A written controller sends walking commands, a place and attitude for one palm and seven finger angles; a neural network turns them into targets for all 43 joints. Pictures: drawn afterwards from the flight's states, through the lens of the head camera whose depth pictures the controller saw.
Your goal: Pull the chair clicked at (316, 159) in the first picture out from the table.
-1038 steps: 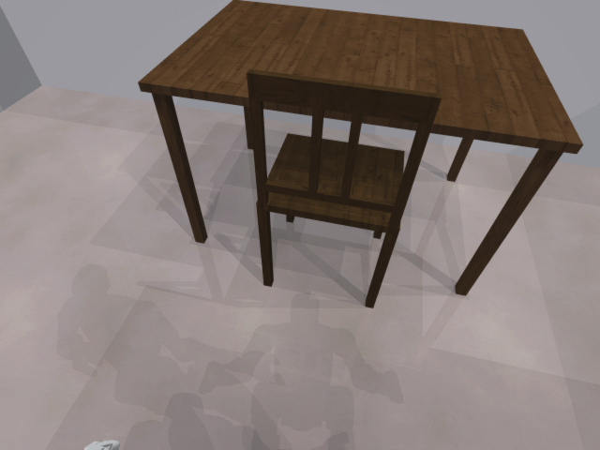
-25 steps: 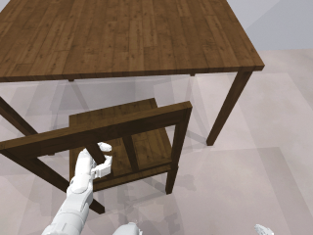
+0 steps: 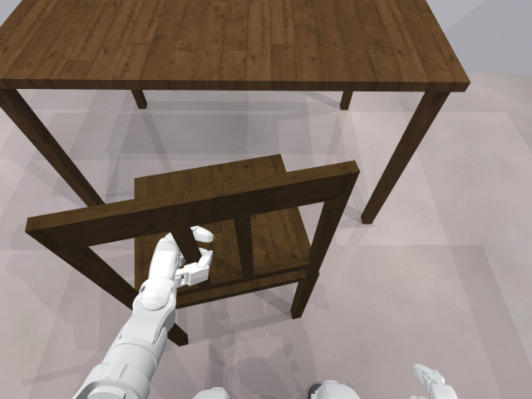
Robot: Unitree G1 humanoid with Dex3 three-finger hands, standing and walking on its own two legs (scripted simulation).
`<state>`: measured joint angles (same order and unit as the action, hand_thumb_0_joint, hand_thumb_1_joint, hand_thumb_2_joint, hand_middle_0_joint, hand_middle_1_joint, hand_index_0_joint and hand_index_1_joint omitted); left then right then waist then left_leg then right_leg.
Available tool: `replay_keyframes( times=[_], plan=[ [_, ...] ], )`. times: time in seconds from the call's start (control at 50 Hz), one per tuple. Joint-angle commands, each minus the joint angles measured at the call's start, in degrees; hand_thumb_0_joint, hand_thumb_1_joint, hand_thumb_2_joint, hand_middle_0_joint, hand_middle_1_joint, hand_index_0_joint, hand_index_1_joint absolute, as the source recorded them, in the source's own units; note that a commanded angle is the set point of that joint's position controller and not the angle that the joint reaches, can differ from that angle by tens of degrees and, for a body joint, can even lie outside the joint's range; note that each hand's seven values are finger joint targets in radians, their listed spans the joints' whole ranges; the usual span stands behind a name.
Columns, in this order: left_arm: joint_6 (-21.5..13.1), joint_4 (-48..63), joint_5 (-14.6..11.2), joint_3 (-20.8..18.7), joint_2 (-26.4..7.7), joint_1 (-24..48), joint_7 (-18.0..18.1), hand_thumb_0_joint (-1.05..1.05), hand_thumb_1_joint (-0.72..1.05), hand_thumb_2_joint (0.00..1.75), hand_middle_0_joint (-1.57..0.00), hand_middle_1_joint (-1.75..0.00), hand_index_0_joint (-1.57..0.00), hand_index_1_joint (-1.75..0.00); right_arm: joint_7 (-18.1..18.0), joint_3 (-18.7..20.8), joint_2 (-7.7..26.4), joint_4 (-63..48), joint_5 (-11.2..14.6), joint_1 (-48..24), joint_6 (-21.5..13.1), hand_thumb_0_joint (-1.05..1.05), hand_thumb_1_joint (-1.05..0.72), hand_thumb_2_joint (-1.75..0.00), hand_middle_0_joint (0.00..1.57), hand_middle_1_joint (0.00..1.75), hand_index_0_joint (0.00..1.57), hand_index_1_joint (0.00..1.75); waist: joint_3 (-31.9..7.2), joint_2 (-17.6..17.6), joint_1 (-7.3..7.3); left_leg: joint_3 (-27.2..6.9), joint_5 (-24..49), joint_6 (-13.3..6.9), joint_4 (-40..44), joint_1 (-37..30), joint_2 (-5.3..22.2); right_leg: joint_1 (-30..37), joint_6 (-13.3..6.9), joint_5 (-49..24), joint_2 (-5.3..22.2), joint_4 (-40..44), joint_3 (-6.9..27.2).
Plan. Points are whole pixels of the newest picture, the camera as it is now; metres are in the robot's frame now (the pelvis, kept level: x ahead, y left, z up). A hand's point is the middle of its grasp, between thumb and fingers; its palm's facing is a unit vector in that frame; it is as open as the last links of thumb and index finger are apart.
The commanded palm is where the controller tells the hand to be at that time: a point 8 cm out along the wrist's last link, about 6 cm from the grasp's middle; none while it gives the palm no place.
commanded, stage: step backward, pulling the chair out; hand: left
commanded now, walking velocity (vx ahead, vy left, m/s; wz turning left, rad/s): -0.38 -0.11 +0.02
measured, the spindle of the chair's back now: (194, 258) +0.35 +0.13 -0.08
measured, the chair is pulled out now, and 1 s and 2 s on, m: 0.30 0.54 0.60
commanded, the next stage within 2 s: stop walking, hand still on the chair in 0.78 s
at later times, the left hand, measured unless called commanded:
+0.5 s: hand (184, 337) +0.21 +0.13 -0.06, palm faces -0.04 -0.99 -0.17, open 5.6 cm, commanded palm +0.19 +0.18 -0.06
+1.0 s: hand out of the picture +0.08 +0.14 -0.06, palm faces -0.04 -0.99 -0.14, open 5.6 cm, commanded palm +0.07 +0.19 -0.05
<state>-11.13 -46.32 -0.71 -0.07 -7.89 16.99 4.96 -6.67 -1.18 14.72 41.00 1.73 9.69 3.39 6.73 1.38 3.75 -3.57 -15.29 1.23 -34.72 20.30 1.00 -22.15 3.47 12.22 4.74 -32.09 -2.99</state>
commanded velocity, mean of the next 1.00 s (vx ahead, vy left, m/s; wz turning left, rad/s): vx -0.26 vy -0.02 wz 0.01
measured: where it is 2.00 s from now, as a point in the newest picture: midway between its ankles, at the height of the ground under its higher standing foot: outside the picture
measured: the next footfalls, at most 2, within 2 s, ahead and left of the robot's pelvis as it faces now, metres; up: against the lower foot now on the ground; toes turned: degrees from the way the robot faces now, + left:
right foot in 0.20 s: -0.01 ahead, -0.13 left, +0.00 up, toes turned -4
left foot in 0.44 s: -0.06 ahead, +0.15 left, +0.00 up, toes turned -1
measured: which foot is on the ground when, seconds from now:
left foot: down 0.00-0.24, up 0.26-0.42, down 0.44-0.66, up 0.68-0.88, down 0.90-1.00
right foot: down 0.00-0.02, up 0.04-0.18, down 0.20-0.46, up 0.48-0.58, down 0.60-0.92, up 0.94-1.00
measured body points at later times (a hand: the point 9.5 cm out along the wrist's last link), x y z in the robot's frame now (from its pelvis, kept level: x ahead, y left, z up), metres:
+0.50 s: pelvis -0.12 +0.01 +0.00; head -0.04 +0.01 +0.44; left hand +0.21 +0.18 -0.05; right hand -0.01 -0.26 -0.12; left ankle -0.10 +0.15 -0.73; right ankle -0.07 -0.12 -0.72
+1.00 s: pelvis -0.24 +0.02 +0.01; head -0.17 +0.03 +0.45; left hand +0.08 +0.19 -0.05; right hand -0.13 -0.24 -0.11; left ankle -0.28 +0.14 -0.73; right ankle -0.17 -0.11 -0.71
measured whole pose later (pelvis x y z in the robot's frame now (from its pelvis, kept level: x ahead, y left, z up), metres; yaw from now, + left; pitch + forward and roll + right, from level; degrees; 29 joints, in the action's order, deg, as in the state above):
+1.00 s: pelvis -0.24 +0.02 +0.01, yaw +0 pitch +1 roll +1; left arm -9.1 -48.4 -1.8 1.7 -8.1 18.7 4.4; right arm -6.8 0.5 13.9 40.1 1.6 12.4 0.6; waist 7.5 -1.7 2.1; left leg 2.4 -19.4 -0.2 -30.8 12.2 0.6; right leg -26.5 1.1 19.0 3.0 -40.8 -0.9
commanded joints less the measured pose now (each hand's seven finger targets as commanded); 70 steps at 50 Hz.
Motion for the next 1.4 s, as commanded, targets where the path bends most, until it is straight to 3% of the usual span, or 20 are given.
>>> replay_keyframes(
  times=[0.0,0.08,0.16,0.24,0.28,0.38,0.42,0.44,0.54,0.6,0.64,0.66,0.72,0.86,0.94,1.02,1.08,1.12,1.16,1.38],
  plan=[
    [-2.05,10.06,-0.37,0.98,-6.10,16.07,0.38,0.00,0.90,0.90,-0.50,-1.45,-0.50,-1.45,-0.47,3.53,6.93,-6.54,-0.70,0.13,-1.20,0.00,-0.90,-0.90,0.20,0.30,0.20,0.30,-21.42,4.99,-2.56,-11.30,36.47,-8.12,9.31,-9.36,15.37,5.26,-2.50,3.85,-1.96,-11.58,1.70],
    [-3.19,11.66,0.05,1.97,-5.29,17.48,0.26,0.00,0.90,0.90,-0.50,-1.45,-0.50,-1.45,1.03,3.93,6.01,-5.46,-1.76,0.40,-2.38,0.00,-0.90,-0.90,0.20,0.30,0.20,0.30,-19.39,14.84,-2.38,-11.51,38.78,-10.29,7.57,-8.19,16.73,3.83,-3.72,12.79,-2.12,-12.67,3.01],
    [-4.67,8.76,0.29,0.25,-6.65,14.22,-0.03,0.00,0.90,0.90,-0.50,-1.45,-0.50,-1.45,1.69,4.86,6.57,-4.42,-1.14,2.63,-3.64,0.00,-0.90,-0.90,0.20,0.30,0.20,0.30,-21.96,8.04,-2.32,-9.65,37.42,-6.63,1.43,-12.27,13.58,11.16,-4.12,-4.73,-2.17,7.38,3.00],
    [-5.52,7.06,0.90,-4.47,-13.96,14.47,0.42,0.00,0.90,0.90,-0.50,-1.45,-0.50,-1.45,0.27,5.37,6.39,-5.38,0.21,1.23,-3.88,0.00,-0.90,-0.90,0.20,0.30,0.20,0.30,-24.92,-15.31,-1.93,-0.07,-9.57,1.10,-16.00,2.93,0.56,20.03,-11.83,-40.65,15.62,8.28,15.65],
    [-5.21,7.63,1.03,-3.71,-12.01,14.78,0.11,0.00,0.90,0.90,-0.50,-1.45,-0.50,-1.45,-0.04,4.19,5.23,-6.48,-0.30,-3.24,-4.26,0.00,-0.90,-0.90,0.20,0.30,0.20,0.30,-22.16,-10.33,-3.43,-3.91,-14.04,0.69,-22.34,5.16,0.47,15.58,-13.21,-33.63,17.69,8.29,14.58],
    [-4.28,7.70,0.22,-2.07,-10.33,13.12,0.66,0.00,0.90,0.90,-0.50,-1.45,-0.50,-1.45,-0.85,3.03,5.86,-4.48,-0.53,-0.01,-4.76,0.00,-0.90,-0.90,0.20,0.30,0.20,0.30,-21.22,-6.11,-1.46,-0.42,7.83,-0.36,10.55,-5.45,3.48,14.55,-5.76,-22.56,7.70,-0.15,5.70],
    [-4.20,9.34,-0.07,-0.90,-8.51,14.51,0.74,0.00,0.90,0.90,-0.50,-1.45,-0.50,-1.45,-0.67,4.55,8.55,-5.96,-0.99,-0.64,-4.27,0.00,-0.90,-0.90,0.20,0.30,0.20,0.30,-18.67,6.65,-2.43,-12.15,28.55,-7.19,11.11,-5.65,15.17,8.12,-2.63,-4.89,-1.31,-8.29,1.96],
    [-4.29,8.54,-0.30,0.04,-5.94,13.60,0.23,0.00,0.90,0.90,-0.50,-1.45,-0.50,-1.45,0.37,4.47,6.66,-5.25,-1.08,1.70,-3.70,0.00,-0.90,-0.90,0.20,0.30,0.20,0.30,-20.65,6.08,-2.43,-11.58,35.87,-9.06,9.74,-9.56,16.97,6.02,-2.75,4.65,-2.96,-9.52,2.85],
    [-4.91,11.92,0.63,0.15,-6.68,15.85,-0.05,0.00,0.90,0.90,-0.50,-1.45,-0.50,-1.45,1.74,5.22,6.28,-4.50,-1.77,2.55,-4.84,0.00,-0.90,-0.90,0.20,0.30,0.20,0.30,-20.47,13.72,-1.86,-9.58,44.20,-8.49,3.27,-13.40,17.13,7.21,-3.88,4.72,-2.45,-2.34,4.33],
    [-5.87,9.45,1.39,-0.54,-8.33,16.03,-0.20,0.00,0.90,0.90,-0.50,-1.45,-0.50,-1.45,1.71,5.39,6.12,-4.33,-1.02,3.08,-5.29,0.00,-0.90,-0.90,0.20,0.30,0.20,0.30,-22.11,4.89,-1.88,-5.33,32.51,-4.51,-1.91,-9.15,11.81,16.61,-4.18,-18.82,0.09,8.81,5.10],
    [-5.72,7.22,1.15,-3.76,-13.53,15.60,0.08,0.00,0.90,0.90,-0.50,-1.45,-0.50,-1.45,0.66,6.06,6.03,-5.21,0.18,2.93,-4.82,0.00,-0.90,-0.90,0.20,0.30,0.20,0.30,-23.85,-13.70,-1.24,3.16,-7.99,1.26,-13.48,0.59,1.32,18.30,-9.51,-32.13,13.47,10.50,16.94],
    [-4.86,5.84,0.93,-4.61,-14.22,15.02,0.18,0.00,0.90,0.90,-0.50,-1.45,-0.50,-1.45,0.44,5.94,6.40,-6.02,0.41,-0.31,-4.87,0.00,-0.90,-0.90,0.20,0.30,0.20,0.30,-22.66,-15.59,-3.26,-0.41,-15.97,1.02,-23.25,2.68,-0.84,14.60,-10.36,-28.23,17.41,12.46,18.94],
    [-3.39,5.67,0.86,-3.62,-12.39,15.27,0.41,0.00,0.90,0.90,-0.50,-1.45,-0.50,-1.45,0.76,3.54,5.14,-4.66,-0.39,-2.25,-4.98,0.00,-0.90,-0.90,0.20,0.30,0.20,0.30,-21.66,-3.45,-3.41,-2.76,-13.88,0.77,-21.59,2.63,0.64,13.34,-12.44,-19.44,16.54,10.04,14.61],
    [-2.07,1.11,-0.29,-0.86,-8.36,14.63,-0.23,0.00,0.90,0.90,-0.50,-1.45,-0.50,-1.45,-0.38,3.21,5.80,-4.00,0.10,4.12,-5.17,0.00,-0.90,-0.90,0.20,0.30,0.20,0.30,-19.40,-11.34,-2.38,4.89,-0.26,-0.69,12.36,-10.92,1.86,8.00,-6.11,0.57,8.83,7.66,9.69],
    [-1.42,10.72,-0.53,2.29,-4.21,18.84,-0.73,0.00,0.90,0.90,-0.50,-1.45,-0.50,-1.45,-0.18,2.78,4.76,-7.37,-0.99,0.59,-4.55,0.00,-0.90,-0.90,0.20,0.30,0.20,0.30,-16.37,18.45,-2.60,-10.47,16.60,-10.94,17.86,-9.12,17.43,2.07,-2.29,13.31,-3.03,-18.55,0.96],
    [0.50,11.79,-0.26,1.05,-5.20,16.34,-0.58,0.00,0.90,0.90,-0.50,-1.45,-0.50,-1.45,1.91,4.37,6.29,-6.81,0.12,4.34,-4.92,0.00,-0.90,-0.90,0.20,0.30,0.20,0.30,-16.38,3.50,-2.75,-3.39,30.87,-6.99,6.93,-19.32,13.80,5.75,-3.40,6.50,-3.08,-0.12,1.04],
    [0.29,12.37,0.71,2.23,-5.26,13.28,-1.12,0.00,0.90,0.90,-0.50,-1.45,-0.50,-1.45,1.94,4.19,6.52,-6.99,0.16,5.09,-5.32,0.00,-0.90,-0.90,0.20,0.30,0.20,0.30,-19.38,0.23,-1.40,-0.85,26.39,-4.04,1.34,-16.23,9.81,16.91,-5.26,-14.71,-0.63,10.72,4.60],
    [0.06,12.12,1.21,1.96,-6.67,12.45,-1.28,0.00,0.90,0.90,-0.50,-1.45,-0.50,-1.45,1.57,3.76,6.36,-6.34,-0.22,3.39,-6.15,0.00,-0.90,-0.90,0.20,0.30,0.20,0.30,-15.58,6.44,-0.71,-0.35,17.01,-2.77,7.45,-12.21,8.18,15.24,-5.45,-16.36,1.52,8.57,4.14],
    [0.89,12.05,0.01,-1.02,-9.02,10.64,-0.50,0.00,0.90,0.90,-0.50,-1.45,-0.50,-1.45,1.23,4.23,6.74,-6.15,0.23,3.85,-5.38,0.00,-0.90,-0.90,0.20,0.30,0.20,0.30,-20.51,-1.41,-1.09,0.92,24.58,-1.87,6.80,-14.74,8.53,19.17,-5.90,-23.60,0.56,3.97,5.34],
    [0.43,6.00,-0.62,-1.25,-8.43,7.93,0.54,0.00,0.90,0.90,-0.50,-1.45,-0.50,-1.45,0.40,3.15,4.62,-6.27,0.24,1.39,-4.80,0.00,-0.90,-0.90,0.20,0.30,0.20,0.30,-13.69,-1.90,-2.35,2.79,2.48,-2.57,11.20,-11.96,5.66,12.16,-4.76,-1.62,2.07,12.06,9.14]
  ],
)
